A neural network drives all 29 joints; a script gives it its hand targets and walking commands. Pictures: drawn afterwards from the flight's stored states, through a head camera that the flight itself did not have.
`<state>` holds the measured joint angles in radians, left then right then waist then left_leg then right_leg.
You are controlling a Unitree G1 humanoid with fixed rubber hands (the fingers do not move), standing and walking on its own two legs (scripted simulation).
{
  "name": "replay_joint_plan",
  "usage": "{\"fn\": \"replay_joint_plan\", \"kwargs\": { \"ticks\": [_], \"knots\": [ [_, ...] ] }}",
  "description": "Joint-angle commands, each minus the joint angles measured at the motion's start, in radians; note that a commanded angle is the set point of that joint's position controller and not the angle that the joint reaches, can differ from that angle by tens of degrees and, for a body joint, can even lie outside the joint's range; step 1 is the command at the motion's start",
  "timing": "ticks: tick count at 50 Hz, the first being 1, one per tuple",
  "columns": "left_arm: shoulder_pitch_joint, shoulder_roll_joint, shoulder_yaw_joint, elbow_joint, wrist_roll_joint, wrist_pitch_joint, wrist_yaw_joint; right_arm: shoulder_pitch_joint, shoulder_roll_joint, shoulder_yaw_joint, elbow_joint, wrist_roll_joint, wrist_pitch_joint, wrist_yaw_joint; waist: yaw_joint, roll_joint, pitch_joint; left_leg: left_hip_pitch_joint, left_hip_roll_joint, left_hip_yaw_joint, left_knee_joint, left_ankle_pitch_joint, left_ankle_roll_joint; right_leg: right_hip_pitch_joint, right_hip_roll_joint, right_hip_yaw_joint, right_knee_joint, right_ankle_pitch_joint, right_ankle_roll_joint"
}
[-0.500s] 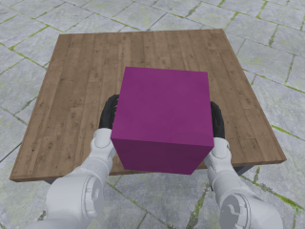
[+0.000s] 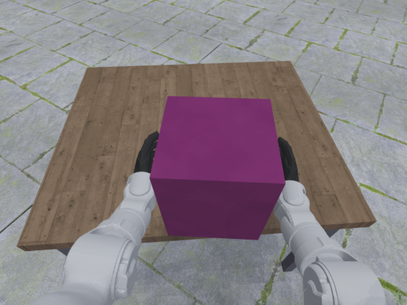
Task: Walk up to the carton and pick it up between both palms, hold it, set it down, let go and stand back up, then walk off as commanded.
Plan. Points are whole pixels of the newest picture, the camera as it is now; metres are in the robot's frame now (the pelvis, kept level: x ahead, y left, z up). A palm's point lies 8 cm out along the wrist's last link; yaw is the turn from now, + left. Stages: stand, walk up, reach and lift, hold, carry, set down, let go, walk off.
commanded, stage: reach and lift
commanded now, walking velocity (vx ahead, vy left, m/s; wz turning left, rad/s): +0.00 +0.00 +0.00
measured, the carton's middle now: (215, 172) +0.40 +0.00 +0.02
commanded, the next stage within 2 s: hold in 1.86 s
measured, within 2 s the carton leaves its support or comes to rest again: neither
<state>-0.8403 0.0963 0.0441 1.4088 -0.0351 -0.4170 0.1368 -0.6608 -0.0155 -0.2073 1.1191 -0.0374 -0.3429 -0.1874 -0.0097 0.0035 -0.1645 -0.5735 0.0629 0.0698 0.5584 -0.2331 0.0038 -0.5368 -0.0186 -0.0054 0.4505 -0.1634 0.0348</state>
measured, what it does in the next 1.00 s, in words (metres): stands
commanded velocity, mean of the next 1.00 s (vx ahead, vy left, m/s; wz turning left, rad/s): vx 0.00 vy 0.00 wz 0.00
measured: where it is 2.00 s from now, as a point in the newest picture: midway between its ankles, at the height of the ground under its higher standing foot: outside the picture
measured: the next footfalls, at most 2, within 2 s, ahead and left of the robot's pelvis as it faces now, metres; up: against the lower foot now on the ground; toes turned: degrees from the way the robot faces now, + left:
none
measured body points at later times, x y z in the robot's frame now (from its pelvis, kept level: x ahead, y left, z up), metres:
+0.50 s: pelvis +0.00 +0.00 +0.01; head -0.05 +0.00 +0.46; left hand +0.41 +0.15 +0.15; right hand +0.40 -0.15 +0.14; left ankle +0.01 +0.11 -0.73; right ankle +0.02 -0.15 -0.73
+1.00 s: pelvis +0.00 +0.00 +0.01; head -0.07 +0.02 +0.46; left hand +0.39 +0.17 +0.19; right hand +0.39 -0.13 +0.17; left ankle +0.01 +0.11 -0.73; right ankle +0.02 -0.15 -0.73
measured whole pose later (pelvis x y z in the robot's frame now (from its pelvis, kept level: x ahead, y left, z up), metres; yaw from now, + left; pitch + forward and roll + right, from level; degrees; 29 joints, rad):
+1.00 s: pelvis +0.00 +0.00 +0.01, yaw +2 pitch -5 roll -3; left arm -0.75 0.00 0.23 0.68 0.19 0.45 0.10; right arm -0.72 -0.09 -0.06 0.88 0.16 0.23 -0.18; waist -0.01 0.01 -0.10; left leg -0.14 0.06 0.05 0.47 -0.24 0.00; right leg -0.05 -0.02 -0.03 0.28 -0.14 0.04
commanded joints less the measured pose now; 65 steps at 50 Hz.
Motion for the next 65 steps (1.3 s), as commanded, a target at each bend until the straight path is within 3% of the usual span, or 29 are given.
{"fn": "replay_joint_plan", "kwargs": {
  "ticks": [1, 8, 10, 11, 12, 13, 15, 18, 19, 22, 23, 24, 27, 28, 29, 31, 35, 38, 40, 42, 43, 45, 47, 50, 56, 60, 61, 63, 65],
  "knots": [
    [-0.645, -0.823, -0.301, -0.511, -0.011, -0.063, -0.102, -0.688, 0.808, 0.519, -0.345, -0.009, 0.026, 0.162, 0.028, 0.100, -0.758, 0.379, -0.058, -0.078, -0.006, 0.410, -0.051, 0.205, 0.081, -0.035, -0.015, 0.228, -0.059],
    [-0.495, -0.855, -0.296, -0.646, 0.052, 0.115, -0.093, -0.664, 0.742, 0.595, -0.433, 0.140, 0.183, 0.149, 0.051, 0.104, -0.612, 0.498, -0.054, -0.105, -0.056, 0.499, -0.049, 0.247, 0.096, -0.024, -0.062, 0.198, -0.059],
    [-0.417, -0.817, -0.221, -0.562, 0.099, 0.207, -0.104, -0.644, 0.693, 0.557, -0.392, 0.158, 0.266, 0.148, 0.061, 0.073, -0.409, 0.463, -0.051, -0.106, -0.104, 0.354, -0.033, 0.281, 0.088, -0.011, -0.105, 0.074, -0.069],
    [-0.487, -0.819, -0.236, -0.682, 0.083, 0.234, -0.106, -0.677, 0.702, 0.561, -0.428, 0.176, 0.287, 0.141, 0.056, 0.075, -0.417, 0.471, -0.066, -0.097, -0.115, 0.340, -0.033, 0.308, 0.088, -0.006, -0.098, 0.082, -0.060],
    [-0.569, -0.806, -0.194, -0.650, 0.097, 0.255, -0.108, -0.732, 0.686, 0.494, -0.378, 0.146, 0.305, 0.145, 0.049, 0.088, -0.324, 0.431, -0.057, -0.101, -0.141, 0.239, -0.038, 0.279, 0.078, -0.008, -0.110, -0.006, -0.065],
    [-0.603, -0.861, -0.278, -0.755, 0.047, 0.273, -0.097, -0.804, 0.704, 0.546, -0.484, 0.185, 0.301, 0.151, 0.035, 0.097, -0.420, 0.481, -0.052, -0.119, -0.134, 0.314, -0.057, 0.302, 0.088, -0.018, -0.099, 0.037, -0.061],
    [-0.698, -0.884, -0.299, -0.807, 0.028, 0.313, -0.088, -0.830, 0.713, 0.504, -0.468, 0.180, 0.332, 0.156, 0.011, 0.144, -0.401, 0.487, -0.050, -0.132, -0.139, 0.267, -0.077, 0.265, 0.086, -0.028, -0.112, -0.018, -0.069],
    [-0.679, -0.872, -0.222, -0.755, 0.059, 0.401, -0.105, -0.823, 0.711, 0.450, -0.384, 0.183, 0.376, 0.156, 0.011, 0.104, -0.262, 0.457, -0.058, -0.127, -0.163, 0.207, -0.071, 0.300, 0.079, -0.024, -0.136, -0.044, -0.063],
    [-0.643, -0.889, -0.217, -0.731, 0.054, 0.430, -0.108, -0.880, 0.703, 0.472, -0.452, 0.195, 0.380, 0.156, 0.022, 0.071, -0.271, 0.464, -0.056, -0.131, -0.174, 0.219, -0.064, 0.329, 0.085, -0.030, -0.136, -0.018, -0.053],
    [-0.626, -0.892, -0.187, -0.690, 0.079, 0.506, -0.136, -0.889, 0.677, 0.412, -0.430, 0.184, 0.407, 0.153, -0.014, 0.049, -0.209, 0.444, -0.070, -0.121, -0.204, 0.105, -0.057, 0.350, 0.075, -0.028, -0.158, -0.066, -0.045],
    [-0.625, -0.870, -0.124, -0.677, 0.116, 0.540, -0.140, -0.875, 0.662, 0.381, -0.366, 0.178, 0.426, 0.156, 0.009, 0.062, -0.140, 0.428, -0.069, -0.109, -0.230, 0.075, -0.053, 0.374, 0.074, -0.028, -0.160, -0.085, -0.045],
    [-0.600, -0.879, -0.108, -0.633, 0.128, 0.550, -0.154, -0.919, 0.693, 0.391, -0.425, 0.173, 0.422, 0.155, 0.015, 0.000, -0.143, 0.426, -0.068, -0.112, -0.225, 0.110, -0.034, 0.373, 0.078, -0.024, -0.164, -0.054, -0.034],
    [-0.654, -0.899, -0.164, -0.814, 0.098, 0.580, -0.160, -0.897, 0.700, 0.470, -0.483, 0.217, 0.441, 0.137, -0.002, 0.023, -0.275, 0.520, -0.090, -0.111, -0.190, 0.272, -0.050, 0.451, 0.096, -0.035, -0.148, 0.102, -0.019],
    [-0.572, -0.865, -0.104, -0.722, 0.138, 0.607, -0.165, -0.860, 0.697, 0.451, -0.407, 0.223, 0.472, 0.132, 0.011, 0.009, -0.147, 0.485, -0.097, -0.106, -0.202, 0.227, -0.036, 0.442, 0.082, -0.021, -0.180, 0.057, -0.019],
    [-0.592, -0.926, -0.144, -0.800, 0.119, 0.625, -0.164, -0.898, 0.717, 0.488, -0.515, 0.244, 0.457, 0.130, 0.018, 0.020, -0.224, 0.525, -0.097, -0.095, -0.193, 0.316, -0.046, 0.467, 0.098, -0.032, -0.163, 0.135, -0.015],
    [-0.534, -0.925, -0.138, -0.795, 0.136, 0.664, -0.176, -0.872, 0.702, 0.468, -0.527, 0.239, 0.468, 0.118, -0.017, 0.012, -0.228, 0.533, -0.096, -0.102, -0.187, 0.338, -0.052, 0.497, 0.100, -0.033, -0.178, 0.161, -0.017],
    [-0.442, -0.948, -0.152, -0.850, 0.133, 0.734, -0.193, -0.904, 0.702, 0.492, -0.682, 0.286, 0.471, 0.092, -0.014, 0.007, -0.260, 0.595, -0.111, -0.087, -0.172, 0.421, -0.049, 0.539, 0.100, -0.034, -0.183, 0.270, 0.000],
    [-0.477, -0.922, -0.157, -0.935, 0.147, 0.754, -0.196, -0.870, 0.678, 0.485, -0.641, 0.283, 0.503, 0.095, -0.024, 0.037, -0.233, 0.606, -0.101, -0.091, -0.173, 0.393, -0.061, 0.512, 0.108, -0.040, -0.187, 0.203, -0.004],
    [-0.419, -0.923, -0.132, -0.876, 0.178, 0.792, -0.203, -0.855, 0.633, 0.444, -0.596, 0.261, 0.513, 0.106, -0.044, 0.018, -0.170, 0.590, -0.089, -0.100, -0.194, 0.387, -0.067, 0.506, 0.115, -0.051, -0.207, 0.178, -0.014],
    [-0.398, -0.922, -0.163, -0.924, 0.182, 0.804, -0.213, -0.771, 0.576, 0.397, -0.547, 0.243, 0.522, 0.113, -0.093, 0.064, -0.144, 0.631, -0.076, -0.101, -0.198, 0.394, -0.088, 0.488, 0.109, -0.055, -0.214, 0.157, -0.026],
    [-0.397, -0.928, -0.179, -0.948, 0.165, 0.814, -0.213, -0.836, 0.586, 0.428, -0.660, 0.266, 0.510, 0.113, -0.067, 0.039, -0.212, 0.630, -0.086, -0.096, -0.192, 0.400, -0.082, 0.511, 0.111, -0.057, -0.211, 0.173, -0.021],
    [-0.380, -0.933, -0.178, -0.916, 0.170, 0.831, -0.217, -0.862, 0.579, 0.410, -0.650, 0.255, 0.513, 0.112, -0.088, 0.040, -0.152, 0.598, -0.078, -0.104, -0.201, 0.326, -0.081, 0.512, 0.105, -0.051, -0.231, 0.123, -0.028],
    [-0.402, -0.929, -0.173, -0.910, 0.182, 0.840, -0.208, -0.898, 0.584, 0.410, -0.633, 0.260, 0.508, 0.125, -0.057, 0.045, -0.147, 0.588, -0.078, -0.101, -0.212, 0.289, -0.085, 0.502, 0.108, -0.054, -0.224, 0.076, -0.028],
    [-0.509, -0.971, -0.221, -0.978, 0.151, 0.831, -0.202, -0.928, 0.576, 0.369, -0.633, 0.239, 0.498, 0.142, -0.097, 0.059, -0.174, 0.588, -0.060, -0.115, -0.240, 0.223, -0.091, 0.478, 0.111, -0.070, -0.219, 0.033, -0.037],
    [-0.501, -0.916, -0.145, -0.897, 0.187, 0.848, -0.186, -0.931, 0.571, 0.338, -0.520, 0.213, 0.506, 0.166, -0.069, 0.036, -0.081, 0.504, -0.066, -0.100, -0.284, 0.085, -0.060, 0.468, 0.096, -0.067, -0.225, -0.051, -0.038],
    [-0.473, -0.929, -0.195, -0.957, 0.169, 0.839, -0.183, -0.949, 0.591, 0.393, -0.598, 0.233, 0.494, 0.161, -0.068, 0.050, -0.203, 0.574, -0.067, -0.101, -0.240, 0.246, -0.066, 0.480, 0.101, -0.063, -0.218, 0.062, -0.036],
    [-0.461, -0.925, -0.191, -0.950, 0.162, 0.841, -0.182, -0.949, 0.623, 0.428, -0.641, 0.249, 0.498, 0.155, -0.051, 0.014, -0.222, 0.594, -0.066, -0.100, -0.224, 0.282, -0.066, 0.492, 0.104, -0.060, -0.213, 0.088, -0.035],
    [-0.406, -0.924, -0.215, -1.000, 0.171, 0.854, -0.185, -0.899, 0.580, 0.437, -0.656, 0.262, 0.505, 0.143, -0.074, 0.044, -0.217, 0.606, -0.079, -0.090, -0.205, 0.382, -0.073, 0.523, 0.103, -0.067, -0.213, 0.169, -0.028],
    [-0.392, -0.908, -0.197, -0.968, 0.177, 0.869, -0.193, -0.943, 0.598, 0.463, -0.725, 0.283, 0.505, 0.127, -0.049, -0.004, -0.222, 0.602, -0.080, -0.082, -0.200, 0.380, -0.061, 0.528, 0.107, -0.060, -0.217, 0.174, -0.016]
  ]
}}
